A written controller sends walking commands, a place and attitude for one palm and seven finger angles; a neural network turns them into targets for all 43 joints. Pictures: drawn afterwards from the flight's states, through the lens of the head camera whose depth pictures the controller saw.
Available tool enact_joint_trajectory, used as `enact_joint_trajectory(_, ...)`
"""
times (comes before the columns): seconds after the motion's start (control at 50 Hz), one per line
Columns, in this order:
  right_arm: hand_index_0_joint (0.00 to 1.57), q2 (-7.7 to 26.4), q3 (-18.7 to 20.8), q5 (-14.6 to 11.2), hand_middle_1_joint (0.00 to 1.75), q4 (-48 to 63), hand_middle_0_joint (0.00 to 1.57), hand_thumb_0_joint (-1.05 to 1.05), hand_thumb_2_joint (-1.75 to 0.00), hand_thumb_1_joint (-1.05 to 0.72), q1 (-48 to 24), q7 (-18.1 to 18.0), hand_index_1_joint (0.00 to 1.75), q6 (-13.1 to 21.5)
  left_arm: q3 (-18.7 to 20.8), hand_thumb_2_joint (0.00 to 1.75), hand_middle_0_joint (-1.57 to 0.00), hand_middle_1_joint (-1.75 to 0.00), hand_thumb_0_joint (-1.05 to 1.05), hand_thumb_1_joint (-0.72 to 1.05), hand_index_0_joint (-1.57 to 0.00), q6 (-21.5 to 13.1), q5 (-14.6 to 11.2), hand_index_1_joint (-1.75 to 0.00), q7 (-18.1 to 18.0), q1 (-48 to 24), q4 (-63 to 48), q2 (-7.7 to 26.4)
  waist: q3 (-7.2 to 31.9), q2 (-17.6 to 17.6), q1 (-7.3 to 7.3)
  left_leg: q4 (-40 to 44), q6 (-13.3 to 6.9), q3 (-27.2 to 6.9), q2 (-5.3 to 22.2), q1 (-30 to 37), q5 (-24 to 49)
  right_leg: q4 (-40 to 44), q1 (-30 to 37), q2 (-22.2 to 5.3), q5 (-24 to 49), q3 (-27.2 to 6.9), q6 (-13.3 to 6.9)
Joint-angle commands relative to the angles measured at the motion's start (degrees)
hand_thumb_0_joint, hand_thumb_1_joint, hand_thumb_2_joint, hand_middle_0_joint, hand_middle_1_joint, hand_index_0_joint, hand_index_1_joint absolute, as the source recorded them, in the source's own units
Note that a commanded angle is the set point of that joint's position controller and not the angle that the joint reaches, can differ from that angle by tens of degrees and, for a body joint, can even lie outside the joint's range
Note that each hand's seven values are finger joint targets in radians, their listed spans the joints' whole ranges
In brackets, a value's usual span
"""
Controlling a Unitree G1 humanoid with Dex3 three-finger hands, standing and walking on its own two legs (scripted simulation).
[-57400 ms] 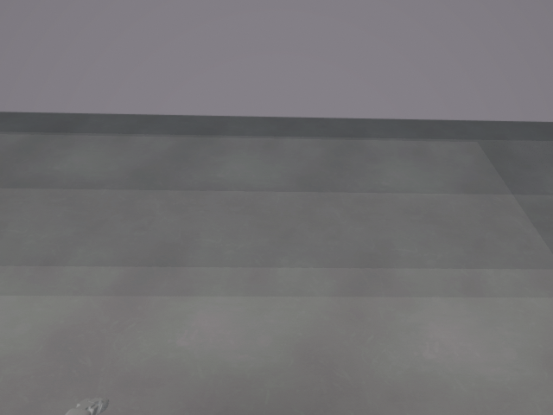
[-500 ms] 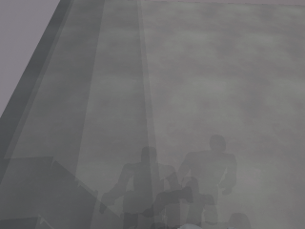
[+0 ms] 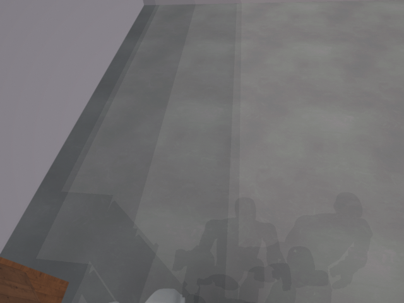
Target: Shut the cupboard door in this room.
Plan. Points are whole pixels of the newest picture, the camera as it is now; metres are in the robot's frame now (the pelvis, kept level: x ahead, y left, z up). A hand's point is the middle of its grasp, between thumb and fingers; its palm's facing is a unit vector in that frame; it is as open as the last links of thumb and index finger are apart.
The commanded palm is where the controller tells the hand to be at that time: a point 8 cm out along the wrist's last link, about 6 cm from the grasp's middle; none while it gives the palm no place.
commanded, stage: turn or walk to find it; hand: left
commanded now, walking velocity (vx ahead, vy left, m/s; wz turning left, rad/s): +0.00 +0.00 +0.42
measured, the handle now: out of the picture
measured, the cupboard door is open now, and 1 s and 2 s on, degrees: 51 51 51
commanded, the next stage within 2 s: stand and wait in 1.02 s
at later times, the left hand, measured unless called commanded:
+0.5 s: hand out of the picture +0.02 +0.26 -0.17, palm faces +0.25 -0.94 -0.23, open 7.4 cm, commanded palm none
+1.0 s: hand out of the picture +0.00 +0.21 -0.16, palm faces +0.44 -0.86 -0.25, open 7.4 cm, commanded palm none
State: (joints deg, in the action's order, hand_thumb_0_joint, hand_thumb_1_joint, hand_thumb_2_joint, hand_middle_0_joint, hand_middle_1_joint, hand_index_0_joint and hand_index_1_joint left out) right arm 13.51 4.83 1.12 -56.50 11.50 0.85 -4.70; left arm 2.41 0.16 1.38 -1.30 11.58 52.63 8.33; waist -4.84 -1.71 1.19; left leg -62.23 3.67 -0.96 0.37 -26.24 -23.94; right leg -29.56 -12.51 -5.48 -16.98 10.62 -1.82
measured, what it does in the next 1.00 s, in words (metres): steps on the spot, turning left: left foot, then right foot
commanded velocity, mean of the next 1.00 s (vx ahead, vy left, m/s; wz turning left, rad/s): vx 0.00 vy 0.00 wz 0.42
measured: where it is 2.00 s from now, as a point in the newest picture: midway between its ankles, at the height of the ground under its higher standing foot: outside the picture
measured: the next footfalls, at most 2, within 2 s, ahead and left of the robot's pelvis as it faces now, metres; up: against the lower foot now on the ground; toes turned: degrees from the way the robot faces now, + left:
left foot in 0.22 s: +0.02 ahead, +0.14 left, +0.00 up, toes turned +11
right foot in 0.70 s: +0.08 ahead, -0.08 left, +0.00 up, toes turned +12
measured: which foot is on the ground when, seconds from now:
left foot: up 0.00-0.20, down 0.22-0.70, up 0.72-1.00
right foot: down 0.00-0.22, up 0.24-0.68, down 0.70-1.00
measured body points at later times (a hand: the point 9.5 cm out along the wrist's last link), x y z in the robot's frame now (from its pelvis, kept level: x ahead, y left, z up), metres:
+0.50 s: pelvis +0.00 +0.05 +0.00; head +0.04 +0.07 +0.45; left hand +0.00 +0.31 -0.15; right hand +0.14 -0.17 -0.13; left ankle -0.02 +0.13 -0.74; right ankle +0.02 -0.11 -0.67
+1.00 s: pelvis +0.02 +0.01 +0.00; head +0.07 +0.01 +0.45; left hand -0.02 +0.25 -0.14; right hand +0.17 -0.20 -0.16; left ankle -0.06 +0.14 -0.69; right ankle +0.04 -0.09 -0.74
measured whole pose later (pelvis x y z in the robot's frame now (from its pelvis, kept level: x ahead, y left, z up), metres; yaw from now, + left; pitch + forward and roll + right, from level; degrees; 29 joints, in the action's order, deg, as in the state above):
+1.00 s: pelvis +0.02 +0.01 +0.00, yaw +25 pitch +1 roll +3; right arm 13.0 4.4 0.8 -56.4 10.3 0.8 -4.4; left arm 2.9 0.2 1.7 -1.1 11.8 53.1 9.4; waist -5.5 0.0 0.4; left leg -50.3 3.6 0.9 1.2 -22.6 -25.8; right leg -30.2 -12.0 -7.0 -18.4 11.6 -0.8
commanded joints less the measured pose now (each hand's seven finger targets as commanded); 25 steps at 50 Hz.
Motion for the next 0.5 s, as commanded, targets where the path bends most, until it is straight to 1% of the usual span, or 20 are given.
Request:
enact_joint_trajectory(0.0,0.2,1.4,-0.2,-0.4,0.3,4.8,0.2,0.0,-0.9,-0.9,-4.5,0.2,0.3,1.9,3.4,0.9,-0.2,-0.3,0.0,0.9,-0.2,-1.3,0.0,-0.3,-0.4,6.0,-1.9,13.1,4.8,11.6,-3.8,8.3,0.7,2.3,0.8,-2.1,-1.4,9.2,8.8,-14.0,28.8,-7.7,-4.9)
enact_joint_trajectory(0.02,0.2,1.2,-0.4,-0.4,0.3,5.0,0.2,0.0,-0.9,-0.9,-5.2,0.2,0.3,2.1,3.5,0.9,-0.2,-0.3,0.0,0.9,-0.2,-1.2,0.1,-0.3,-0.3,6.7,-1.5,13.4,5.0,11.9,-4.31,10.4,0.5,2.9,0.7,-1.4,-1.6,8.7,9.2,-14.3,30.2,-7.5,-5.1)
enact_joint_trajectory(0.08,0.2,1.0,-1.0,-0.7,0.3,5.6,0.2,0.0,-0.9,-0.9,-6.3,0.1,0.3,2.7,4.0,0.9,-0.2,-0.3,0.0,0.9,-0.2,-0.9,0.3,-0.3,-0.4,6.6,-0.7,14.3,5.9,13.0,-4.7,18.3,-0.2,4.2,1.1,1.6,-2.8,6.6,10.1,-15.7,31.4,-6.9,-5.7)
enact_joint_trajectory(0.1,0.2,1.0,-1.0,-0.8,0.3,5.6,0.2,0.0,-0.9,-0.9,-5.6,0.1,0.3,2.8,4.1,0.9,-0.2,-0.3,0.0,0.9,-0.2,-0.8,0.2,-0.3,-0.3,6.6,-0.8,15.0,6.6,12.9,-4.38,20.8,-0.5,5.1,0.6,3.3,-1.7,5.9,9.7,-15.7,31.1,-6.4,-5.4)
enact_joint_trajectory(0.14,0.2,1.6,-1.0,-0.7,0.3,5.2,0.2,0.0,-0.9,-0.9,-3.4,0.0,0.3,3.2,4.1,0.9,-0.2,-0.3,0.0,0.9,-0.2,-0.6,0.0,-0.3,-0.2,5.5,-0.4,15.4,7.1,11.7,-2.72,28.8,-1.0,6.5,0.3,9.4,4.2,2.9,6.7,-15.4,27.9,-4.5,-3.2)
enact_joint_trajectory(0.16,0.2,2.6,-0.8,-0.5,0.3,4.8,0.2,0.0,-0.9,-0.9,-1.1,0.0,0.3,3.5,4.2,0.9,-0.2,-0.3,0.0,0.9,-0.2,-0.4,-0.3,-0.3,-0.1,4.6,-0.5,15.3,8.0,10.3,-1.1,35.4,-1.7,6.5,0.8,15.2,10.1,-0.7,3.2,-14.5,23.6,-2.5,-1.2)
enact_joint_trajectory(0.18,0.2,5.9,0.0,-0.4,0.3,4.6,0.2,0.0,-0.9,-0.9,1.1,0.0,0.3,4.0,3.9,0.9,-0.2,-0.3,0.0,0.9,-0.2,0.0,-0.7,-0.3,0.1,4.6,-1.0,13.4,9.5,1.8,0.2,40.9,-3.8,-0.1,5.9,23.7,17.5,-9.5,-4.5,-11.2,14.9,-0.1,1.9)
enact_joint_trajectory(0.2,0.2,12.4,1.6,0.1,0.3,4.8,0.2,0.0,-0.9,-0.9,4.2,-0.4,0.3,4.2,2.9,0.9,-0.2,-0.3,0.0,0.9,-0.2,0.4,-1.0,-0.3,0.5,4.7,-2.9,9.4,9.9,-16.1,1.83,43.0,-11.5,-20.0,21.4,29.5,36.0,-22.1,-18.8,-2.7,-16.0,1.8,6.4)
enact_joint_trajectory(0.22,0.2,13.8,1.9,-0.2,0.3,3.9,0.2,0.0,-0.9,-0.9,6.0,-0.9,0.3,3.6,2.0,0.9,-0.2,-0.3,0.0,0.9,-0.2,1.1,-0.5,-0.3,0.1,1.1,-4.1,9.4,10.0,-14.7,3.14,44.0,-16.4,-21.3,24.9,25.9,36.2,-29.2,-19.6,-2.0,-22.7,-4.2,6.0)
enact_joint_trajectory(0.24,0.2,12.5,1.8,-0.1,0.3,3.8,0.2,0.0,-0.9,-0.9,4.4,-1.5,0.3,3.7,2.3,0.9,-0.2,-0.3,0.0,0.9,-0.2,1.4,-0.4,-0.3,-0.1,-1.5,-3.6,9.2,8.2,-14.6,2.8,44.3,-16.3,-19.9,22.1,23.4,31.8,-32.8,-21.3,-1.8,-19.5,-7.4,5.7)
enact_joint_trajectory(0.26,0.2,10.8,1.2,0.1,0.3,4.5,0.2,0.0,-0.9,-0.9,1.5,-2.0,0.3,3.7,2.6,0.9,-0.2,-0.3,0.0,0.9,-0.2,1.4,-0.6,-0.3,0.3,-2.0,-2.9,9.9,5.6,-12.1,1.79,44.5,-15.6,-17.3,19.4,20.0,27.6,-34.6,-21.4,-1.9,-15.2,-8.7,5.7)
enact_joint_trajectory(0.28,0.2,9.2,0.5,0.1,0.3,5.2,0.2,0.0,-0.9,-0.9,-0.8,-2.1,0.3,3.9,2.7,0.9,-0.2,-0.3,0.0,0.9,-0.2,1.3,-0.4,-0.3,0.8,-1.3,-1.9,10.1,4.4,-8.5,0.29,44.7,-14.1,-14.6,16.9,17.7,26.4,-35.2,-20.6,-1.8,-11.0,-9.0,5.8)
enact_joint_trajectory(0.3,0.2,8.5,0.2,0.1,0.3,5.6,0.2,0.0,-0.9,-0.9,-2.0,-2.1,0.3,4.2,2.8,0.9,-0.2,-0.3,0.0,0.9,-0.2,1.4,-0.4,-0.3,1.0,0.6,-1.0,9.7,4.6,-6.3,-0.86,44.9,-13.1,-12.2,15.2,17.9,26.6,-35.3,-19.9,-1.5,-8.4,-8.8,6.1)
enact_joint_trajectory(0.32,0.2,8.1,0.0,0.0,0.3,5.7,0.2,0.0,-0.9,-0.9,-1.9,-2.2,0.3,4.5,2.7,0.9,-0.2,-0.3,0.0,0.9,-0.2,1.4,-0.4,-0.3,1.1,1.4,-0.5,9.6,4.8,-5.0,-1.06,44.8,-12.5,-10.7,14.1,18.3,27.9,-34.9,-19.5,-1.2,-6.8,-8.5,6.4)
enact_joint_trajectory(0.34,0.2,8.1,0.0,-0.1,0.3,5.6,0.2,0.0,-0.9,-0.9,-1.4,-2.2,0.3,4.6,2.6,0.9,-0.2,-0.3,0.0,0.9,-0.2,1.5,-0.4,-0.3,1.1,1.9,-0.4,9.4,5.6,-4.9,-1.12,44.5,-12.3,-9.8,13.4,19.4,29.6,-33.7,-19.2,-0.9,-6.1,-8.5,6.6)
enact_joint_trajectory(0.36,0.2,7.9,0.0,-0.2,0.3,5.4,0.2,0.0,-0.9,-0.9,-0.6,-2.2,0.3,4.7,2.5,0.9,-0.2,-0.3,0.0,0.9,-0.2,1.5,-0.5,-0.3,1.0,1.5,-0.6,9.4,5.7,-5.0,-0.85,44.3,-12.4,-9.9,13.1,20.1,31.6,-32.7,-19.2,-0.7,-5.9,-8.4,6.9)
enact_joint_trajectory(0.38,0.2,7.7,0.0,-0.3,0.3,5.2,0.2,0.0,-0.9,-0.9,0.0,-2.1,0.3,4.7,2.5,0.9,-0.2,-0.3,0.0,0.9,-0.2,1.4,-0.5,-0.3,1.0,1.1,-0.7,9.5,5.5,-4.9,-0.73,44.5,-12.4,-10.1,13.0,19.8,31.6,-32.1,-18.9,-0.6,-5.5,-8.5,6.9)
enact_joint_trajectory(0.4,0.2,7.8,0.1,-0.2,0.3,5.2,0.2,0.0,-0.9,-0.9,0.3,-2.1,0.3,4.7,2.5,0.9,-0.2,-0.3,0.0,0.9,-0.2,1.5,-0.5,-0.3,0.9,1.2,-1.0,9.2,5.7,-5.8,-0.79,44.3,-12.7,-10.3,13.1,20.6,32.2,-30.9,-19.0,-0.5,-5.8,-8.5,7.2)
enact_joint_trajectory(0.42,0.2,7.7,0.2,-0.2,0.3,5.1,0.2,0.0,-0.9,-0.9,0.9,-2.1,0.3,4.6,2.3,0.9,-0.2,-0.3,0.0,0.9,-0.2,1.6,-0.6,-0.3,0.8,0.2,-1.4,9.2,5.4,-6.0,-0.29,44.1,-12.9,-11.1,13.1,20.1,32.0,-29.7,-18.6,-0.2,-6.2,-8.5,7.3)
enact_joint_trajectory(0.48,0.2,8.0,0.6,0.1,0.3,5.1,0.2,0.0,-0.9,-0.9,1.8,-2.0,0.3,4.3,2.2,0.9,-0.2,-0.3,0.0,0.9,-0.2,1.5,-0.7,-0.3,0.7,-2.0,-2.7,8.7,5.1,-6.5,0.27,43.3,-13.5,-13.2,13.3,19.6,31.1,-24.4,-17.2,0.6,-7.9,-8.3,7.3)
